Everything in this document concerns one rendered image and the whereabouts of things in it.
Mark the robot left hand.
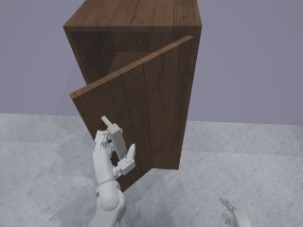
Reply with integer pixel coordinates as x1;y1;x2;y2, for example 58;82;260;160
91;129;135;186

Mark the robot right hand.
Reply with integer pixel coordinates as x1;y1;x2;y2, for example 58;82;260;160
218;196;254;227

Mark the robot left forearm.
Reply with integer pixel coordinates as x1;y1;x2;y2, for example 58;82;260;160
88;181;127;227

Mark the cupboard door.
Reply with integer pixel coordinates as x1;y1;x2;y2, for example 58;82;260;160
69;35;194;193

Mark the handle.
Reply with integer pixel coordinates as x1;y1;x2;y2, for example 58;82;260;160
101;115;128;161

